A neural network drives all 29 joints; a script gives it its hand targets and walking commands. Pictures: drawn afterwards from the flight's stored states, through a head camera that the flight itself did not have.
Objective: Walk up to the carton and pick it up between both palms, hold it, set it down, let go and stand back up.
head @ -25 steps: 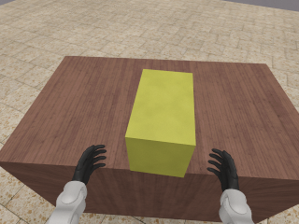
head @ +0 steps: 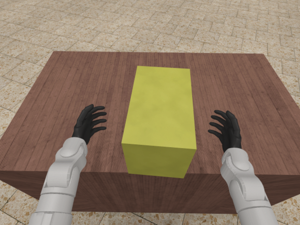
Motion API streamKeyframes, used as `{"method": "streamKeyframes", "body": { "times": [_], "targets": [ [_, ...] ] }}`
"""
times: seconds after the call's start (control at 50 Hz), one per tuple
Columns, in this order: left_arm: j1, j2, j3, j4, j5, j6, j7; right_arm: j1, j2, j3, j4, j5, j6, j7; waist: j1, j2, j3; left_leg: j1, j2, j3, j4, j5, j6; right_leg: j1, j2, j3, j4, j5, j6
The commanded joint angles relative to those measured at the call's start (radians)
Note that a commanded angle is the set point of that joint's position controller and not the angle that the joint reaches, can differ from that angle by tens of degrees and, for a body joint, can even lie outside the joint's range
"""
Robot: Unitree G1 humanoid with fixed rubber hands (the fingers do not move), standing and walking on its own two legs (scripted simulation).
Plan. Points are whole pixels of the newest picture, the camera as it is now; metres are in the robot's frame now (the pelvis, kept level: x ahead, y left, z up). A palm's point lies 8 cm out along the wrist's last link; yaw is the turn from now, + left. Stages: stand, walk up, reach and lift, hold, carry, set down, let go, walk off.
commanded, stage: reach and lift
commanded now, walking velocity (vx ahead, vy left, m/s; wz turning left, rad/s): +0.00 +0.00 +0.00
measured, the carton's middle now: (159, 120) +0.43 +0.01 -0.01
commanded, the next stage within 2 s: none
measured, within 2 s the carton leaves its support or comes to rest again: neither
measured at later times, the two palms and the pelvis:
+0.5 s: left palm (90, 100) +0.40 +0.20 +0.11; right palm (230, 109) +0.38 -0.17 +0.11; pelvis -0.01 +0.00 +0.00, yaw +0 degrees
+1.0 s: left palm (99, 124) +0.39 +0.20 +0.02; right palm (212, 129) +0.37 -0.14 +0.02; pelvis +0.00 +0.00 +0.00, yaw +1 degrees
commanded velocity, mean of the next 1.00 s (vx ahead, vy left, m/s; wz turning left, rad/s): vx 0.00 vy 0.00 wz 0.00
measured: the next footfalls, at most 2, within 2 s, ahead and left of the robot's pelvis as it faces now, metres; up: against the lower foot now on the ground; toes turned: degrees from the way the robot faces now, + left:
none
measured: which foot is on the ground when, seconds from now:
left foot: down 0.00-1.00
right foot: down 0.00-1.00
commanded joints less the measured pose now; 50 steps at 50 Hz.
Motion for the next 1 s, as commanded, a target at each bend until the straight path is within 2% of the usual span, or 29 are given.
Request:
{"method": "streamKeyframes", "body": {
  "times": [0.0, 0.08, 0.12, 0.2, 0.26, 0.28, 0.36, 0.46, 0.52, 0.58, 0.6, 0.62, 0.64, 0.66, 0.7, 0.76, 0.78, 0.8, 0.84, 0.86, 0.9, 0.92, 0.98],
  "targets": [
    [-0.395, 0.11, 0.07, -0.247, 0.02, -0.004, 0.011, -0.364, -0.093, -0.028, -0.241, 0.016, -0.037, 0.002, -0.007, 0.069, -0.457, 0.093, -0.005, -0.068, -0.003, 0.597, -0.078, 0.188, 0.013, 0.078, 0.013, 0.317, -0.029],
    [-0.507, 0.119, 0.076, -0.181, 0.028, 0.018, 0.028, -0.454, -0.122, -0.064, -0.177, -0.004, -0.015, 0.01, -0.021, 0.096, -0.492, 0.054, -0.002, -0.059, -0.015, 0.493, -0.076, 0.185, 0.016, 0.07, 0.017, 0.243, -0.034],
    [-0.563, 0.131, 0.073, -0.188, 0.021, 0.027, 0.036, -0.514, -0.132, -0.077, -0.193, 0.002, -0.005, 0.012, -0.022, 0.079, -0.535, 0.059, 0.001, -0.057, -0.014, 0.501, -0.07, 0.186, 0.019, 0.071, 0.021, 0.252, -0.028],
    [-0.652, 0.121, 0.07, -0.123, 0.032, 0.062, 0.043, -0.604, -0.148, -0.091, -0.1, 0.009, 0.02, 0.015, -0.029, 0.117, -0.541, 0.063, 0.005, -0.065, -0.013, 0.478, -0.075, 0.159, 0.022, 0.067, 0.013, 0.214, -0.036],
    [-0.739, 0.139, 0.083, -0.118, 0.049, 0.076, 0.055, -0.674, -0.167, -0.104, -0.062, 0.009, 0.034, 0.014, -0.028, 0.122, -0.579, 0.083, 0.005, -0.06, -0.007, 0.504, -0.077, 0.151, 0.032, 0.06, 0.012, 0.218, -0.036],
    [-0.764, 0.139, 0.075, -0.097, 0.038, 0.081, 0.056, -0.703, -0.17, -0.105, -0.055, 0.014, 0.036, 0.015, -0.04, 0.11, -0.583, 0.072, 0.006, -0.06, -0.007, 0.485, -0.076, 0.154, 0.031, 0.058, 0.016, 0.208, -0.032],
    [-0.832, 0.147, 0.076, -0.066, 0.036, 0.074, 0.061, -0.781, -0.183, -0.103, -0.041, 0.011, 0.043, 0.015, -0.037, 0.105, -0.641, 0.055, -0.001, -0.058, -0.003, 0.512, -0.072, 0.182, 0.035, 0.057, 0.028, 0.268, -0.021],
    [-0.902, 0.15, 0.083, 0.125, 0.048, 0.055, 0.047, -0.871, -0.171, -0.111, 0.081, 0.003, 0.056, 0.018, -0.038, 0.082, -0.631, -0.001, -0.009, -0.057, -0.007, 0.486, -0.058, 0.203, 0.026, 0.062, 0.034, 0.304, -0.015],
    [-0.925, 0.148, 0.075, 0.157, 0.059, 0.041, 0.039, -0.903, -0.179, -0.1, 0.116, 0.005, 0.042, 0.016, -0.044, 0.075, -0.682, 0.031, -0.012, -0.062, 0.005, 0.567, -0.065, 0.233, 0.03, 0.059, 0.04, 0.374, -0.012],
    [-0.937, 0.16, 0.091, 0.184, 0.08, 0.02, 0.033, -0.899, -0.168, -0.093, 0.165, -0.001, 0.025, 0.008, -0.047, 0.037, -0.704, 0.04, -0.019, -0.062, 0.02, 0.617, -0.068, 0.255, 0.032, 0.058, 0.048, 0.448, 0.001],
    [-0.926, 0.15, 0.088, 0.196, 0.087, 0.016, 0.03, -0.894, -0.163, -0.088, 0.195, 0.005, 0.023, 0.007, -0.052, 0.049, -0.691, 0.039, -0.015, -0.067, 0.019, 0.63, -0.071, 0.258, 0.032, 0.06, 0.052, 0.463, -0.002],
    [-0.92, 0.143, 0.087, 0.216, 0.097, 0.012, 0.027, -0.887, -0.152, -0.076, 0.209, 0.007, 0.017, 0.006, -0.042, 0.062, -0.689, 0.041, -0.021, -0.063, 0.018, 0.629, -0.069, 0.258, 0.031, 0.062, 0.047, 0.452, -0.001],
    [-0.896, 0.136, 0.096, 0.214, 0.104, 0.001, 0.026, -0.882, -0.138, -0.067, 0.208, 0.011, 0.01, 0.005, -0.037, 0.053, -0.673, 0.014, -0.022, -0.061, 0.022, 0.637, -0.069, 0.273, 0.029, 0.063, 0.05, 0.475, 0.0],
    [-0.888, 0.127, 0.098, 0.237, 0.112, -0.009, 0.021, -0.863, -0.127, -0.07, 0.233, 0.004, 0.0, 0.004, -0.048, 0.052, -0.644, 0.005, -0.025, -0.058, 0.013, 0.607, -0.067, 0.28, 0.021, 0.072, 0.048, 0.475, 0.004],
    [-0.846, 0.109, 0.104, 0.276, 0.126, -0.042, 0.011, -0.839, -0.097, -0.055, 0.252, -0.004, -0.03, -0.003, -0.039, 0.042, -0.634, -0.02, -0.031, -0.052, 0.012, 0.6, -0.064, 0.298, 0.017, 0.066, 0.064, 0.524, 0.014],
    [-0.818, 0.1, 0.114, 0.332, 0.17, -0.108, 0.002, -0.796, -0.065, -0.065, 0.304, -0.042, -0.08, -0.009, -0.031, 0.055, -0.595, -0.064, -0.037, -0.047, 0.004, 0.56, -0.06, 0.301, 0.012, 0.068, 0.076, 0.496, 0.023],
    [-0.819, 0.083, 0.107, 0.316, 0.171, -0.135, 0.002, -0.791, -0.049, -0.072, 0.289, -0.052, -0.106, -0.008, -0.033, 0.076, -0.618, -0.063, -0.041, -0.043, 0.011, 0.573, -0.065, 0.288, 0.012, 0.065, 0.081, 0.505, 0.022],
    [-0.814, 0.072, 0.111, 0.335, 0.178, -0.164, 0.003, -0.791, -0.035, -0.065, 0.298, -0.062, -0.127, -0.007, -0.024, 0.07, -0.62, -0.085, -0.044, -0.04, 0.013, 0.561, -0.061, 0.286, 0.014, 0.061, 0.082, 0.488, 0.022],
    [-0.816, 0.067, 0.096, 0.332, 0.183, -0.226, 0.008, -0.778, -0.022, -0.079, 0.307, -0.09, -0.173, -0.008, -0.03, 0.084, -0.656, -0.073, -0.036, -0.049, 0.03, 0.591, -0.071, 0.257, 0.018, 0.055, 0.095, 0.495, 0.02],
    [-0.834, 0.063, 0.103, 0.33, 0.182, -0.262, 0.013, -0.782, -0.016, -0.092, 0.292, -0.098, -0.203, -0.005, -0.022, 0.108, -0.706, -0.079, -0.04, -0.04, 0.045, 0.591, -0.076, 0.253, 0.015, 0.055, 0.103, 0.499, 0.02],
    [-0.826, 0.046, 0.095, 0.381, 0.188, -0.329, 0.021, -0.772, -0.002, -0.109, 0.318, -0.142, -0.257, 0.005, -0.02, 0.104, -0.729, -0.094, -0.032, -0.045, 0.065, 0.591, -0.08, 0.206, 0.016, 0.046, 0.118, 0.46, 0.014],
    [-0.846, 0.039, 0.087, 0.387, 0.179, -0.37, 0.025, -0.785, 0.001, -0.116, 0.322, -0.155, -0.286, 0.012, -0.022, 0.107, -0.768, -0.105, -0.031, -0.046, 0.08, 0.612, -0.088, 0.2, 0.013, 0.043, 0.127, 0.484, 0.01],
    [-0.91, 0.036, 0.071, 0.443, 0.167, -0.503, 0.043, -0.811, -0.004, -0.17, 0.361, -0.216, -0.381, 0.031, -0.03, 0.136, -0.898, -0.12, -0.016, -0.06, 0.135, 0.637, -0.105, 0.114, 0.016, 0.029, 0.168, 0.452, 0.001]
  ]
}}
